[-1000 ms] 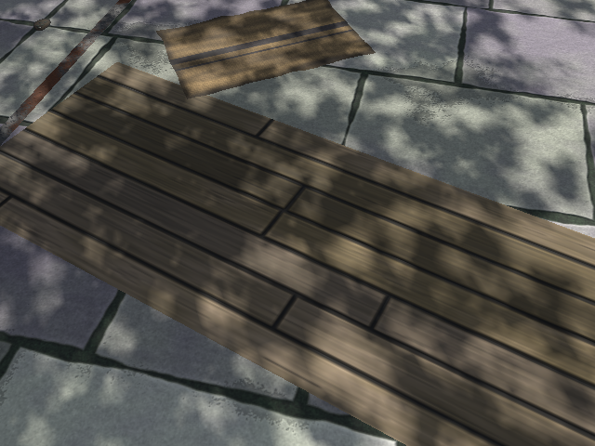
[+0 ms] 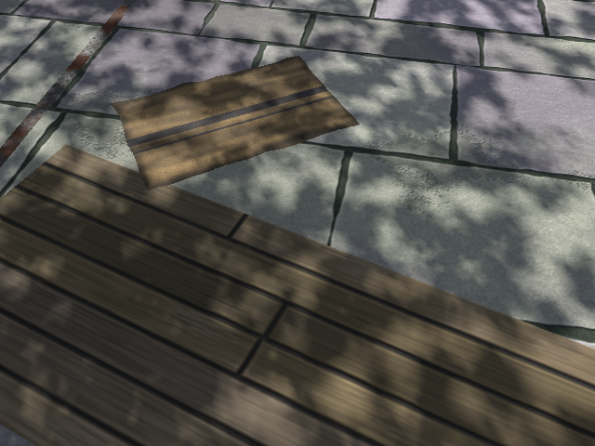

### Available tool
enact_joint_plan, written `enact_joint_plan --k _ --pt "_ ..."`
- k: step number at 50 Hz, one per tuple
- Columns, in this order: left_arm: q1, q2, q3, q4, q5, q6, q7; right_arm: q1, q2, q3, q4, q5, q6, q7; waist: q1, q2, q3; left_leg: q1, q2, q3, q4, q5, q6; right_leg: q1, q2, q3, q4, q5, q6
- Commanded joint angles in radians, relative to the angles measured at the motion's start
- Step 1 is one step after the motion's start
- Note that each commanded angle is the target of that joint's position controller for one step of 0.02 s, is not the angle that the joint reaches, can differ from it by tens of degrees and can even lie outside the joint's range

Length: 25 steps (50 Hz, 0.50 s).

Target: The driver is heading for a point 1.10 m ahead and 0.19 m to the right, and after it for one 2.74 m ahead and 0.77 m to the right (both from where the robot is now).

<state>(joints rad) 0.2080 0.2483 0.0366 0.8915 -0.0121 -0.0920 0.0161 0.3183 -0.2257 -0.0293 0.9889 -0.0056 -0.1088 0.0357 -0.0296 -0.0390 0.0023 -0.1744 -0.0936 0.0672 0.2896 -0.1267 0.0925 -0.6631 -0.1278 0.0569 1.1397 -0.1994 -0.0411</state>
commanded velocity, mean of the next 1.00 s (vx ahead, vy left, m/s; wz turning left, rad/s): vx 0.50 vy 0.00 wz -0.01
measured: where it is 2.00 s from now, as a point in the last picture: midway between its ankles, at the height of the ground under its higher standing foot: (337, 248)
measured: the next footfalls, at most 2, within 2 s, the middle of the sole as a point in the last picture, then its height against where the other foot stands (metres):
right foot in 0.30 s outside the picture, level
left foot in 0.86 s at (270, 391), level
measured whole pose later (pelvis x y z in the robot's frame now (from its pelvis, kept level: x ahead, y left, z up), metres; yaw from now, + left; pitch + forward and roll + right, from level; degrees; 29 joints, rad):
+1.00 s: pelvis +0.55 -0.01 -0.01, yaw +0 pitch +1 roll +0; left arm 0.30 0.26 0.05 0.96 -0.03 -0.10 0.00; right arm 0.18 -0.24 -0.05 0.91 0.00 -0.10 0.03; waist 0.00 -0.03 0.02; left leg -0.34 -0.03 0.07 0.46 -0.15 0.06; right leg -0.44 -0.06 0.03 1.19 -0.35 -0.05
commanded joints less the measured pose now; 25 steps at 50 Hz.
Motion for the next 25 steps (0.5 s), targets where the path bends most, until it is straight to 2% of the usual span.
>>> enact_joint_plan --k 1,5,8,10,12,13,14,15,16,17,18,19,20,21,22,23,25 --pt "0.035 0.047 0.014 -0.042 0.013 0.003 0.007 -0.041 -0.132 -0.021 -0.055 0.001 -0.018 -0.02 0.047 0.075 0.054 -0.107 0.279 -0.207 -0.206 0.071 0.171 -0.02 -0.042 0.001 -0.141 0.161 0.028" --pt "-0.128 0.029 0.007 -0.085 0.003 -0.009 -0.006 0.041 -0.16 -0.026 -0.038 0.017 -0.005 -0.035 -0.012 0.076 0.053 -0.017 0.264 -0.16 -0.189 0.085 0.127 0.011 0.003 -0.037 -0.432 0.307 0.036" --pt "-0.216 0.033 0.002 -0.113 -0.007 -0.011 -0.023 0.096 -0.169 -0.029 -0.016 0.026 0.006 -0.036 -0.046 0.086 0.072 0.074 0.294 -0.165 -0.157 0.058 0.121 0.016 0.024 -0.048 -0.534 0.281 0.036" --pt "-0.25 0.043 0.003 -0.134 -0.01 -0.018 -0.036 0.114 -0.17 -0.032 -0.004 0.027 0.017 -0.038 -0.049 0.091 0.081 0.146 0.327 -0.179 -0.117 0.059 0.113 0.009 0.032 -0.043 -0.583 0.217 0.017" --pt "-0.226 0.065 0.01 -0.14 -0.01 -0.027 -0.046 0.105 -0.182 -0.038 -0.003 0.027 0.027 -0.04 -0.022 0.105 0.067 0.19 0.351 -0.193 -0.062 0.111 0.097 0.066 0.049 -0.052 -0.624 0.136 -0.011" --pt "-0.172 0.084 0.02 -0.129 -0.009 -0.031 -0.048 0.085 -0.189 -0.04 -0.007 0.027 0.033 -0.04 0.015 0.115 0.038 0.191 0.345 -0.183 0.001 0.228 0.083 0.154 0.074 -0.074 -0.645 0.107 -0.028" --pt "-0.043 0.119 0.041 -0.09 -0.007 -0.033 -0.045 0.066 -0.177 -0.034 -0.013 0.022 0.038 -0.04 0.081 0.107 -0.035 0.172 0.297 -0.143 0.153 0.392 0.06 0.323 0.108 -0.1 -0.667 0.1 -0.053" --pt "0.161 0.192 0.069 -0.039 -0.001 -0.035 -0.037 0.057 -0.138 -0.017 -0.034 0.008 0.038 -0.04 0.158 0.053 -0.181 0.029 0.236 -0.086 0.425 0.359 0.025 0.619 0.02 -0.002 -0.639 0.125 -0.109" --pt "0.295 0.308 0.098 -0.012 0.015 -0.027 -0.035 0.159 -0.022 0.018 -0.052 0.004 0.016 -0.03 0.143 -0.198 -0.327 -0.398 0.066 -0.012 0.836 -0.023 -0.056 1.028 -0.232 0.432 -0.697 0.018 -0.266" --pt "0.31 0.229 0.075 -0.008 0.012 -0.026 -0.039 0.16 -0.058 0.013 -0.036 0.02 -0.012 -0.025 0.149 -0.221 -0.392 -0.544 0.045 -0.167 1.001 -0.42 -0.046 1.072 -0.284 0.689 -0.835 -0.067 -0.303" --pt "0.216 0.167 0.054 -0.024 0.007 -0.028 -0.039 0.068 -0.155 -0.013 -0.062 0.047 -0.026 -0.021 0.13 -0.15 -0.239 -0.63 0.109 -0.185 1.06 -0.362 -0.023 0.948 -0.251 0.549 -0.843 -0.071 -0.244" --pt "0.116 0.129 0.041 -0.048 0.005 -0.025 -0.039 0.001 -0.163 -0.015 -0.08 0.049 -0.028 -0.025 0.099 -0.077 -0.154 -0.61 0.167 -0.156 1.029 -0.262 -0.017 0.8 -0.211 0.399 -0.861 0.003 -0.209" --pt "0.048 0.097 0.03 -0.059 0.008 -0.024 -0.044 -0.033 -0.149 -0.019 -0.085 0.035 -0.022 -0.031 0.071 -0.021 -0.087 -0.57 0.201 -0.139 0.963 -0.191 -0.022 0.666 -0.166 0.299 -0.9 0.072 -0.192" --pt "0.018 0.074 0.022 -0.059 0.014 -0.026 -0.048 -0.025 -0.135 -0.025 -0.083 0.025 -0.007 -0.036 0.038 -0.032 -0.055 -0.508 0.23 -0.142 0.902 -0.142 -0.026 0.578 -0.125 0.223 -0.936 0.114 -0.172" --pt "0.017 0.065 0.02 -0.049 0.018 -0.027 -0.053 -0.005 -0.11 -0.024 -0.077 0.022 0.008 -0.037 0.02 -0.046 -0.042 -0.46 0.235 -0.135 0.875 -0.114 -0.033 0.525 -0.103 0.181 -0.964 0.141 -0.169" --pt "0.035 0.072 0.023 -0.036 0.017 -0.031 -0.053 0.011 -0.089 -0.022 -0.072 0.021 0.019 -0.038 0.011 -0.042 -0.034 -0.445 0.235 -0.125 0.857 -0.096 -0.04 0.5 -0.091 0.146 -0.98 0.194 -0.177" --pt "0.074 0.101 0.031 -0.012 0.018 -0.034 -0.046 -0.022 -0.088 -0.026 -0.088 0.016 0.029 -0.042 0.005 -0.024 -0.009 -0.492 0.239 -0.12 0.795 -0.033 -0.055 0.5 -0.087 0.098 -1.0 0.285 -0.189"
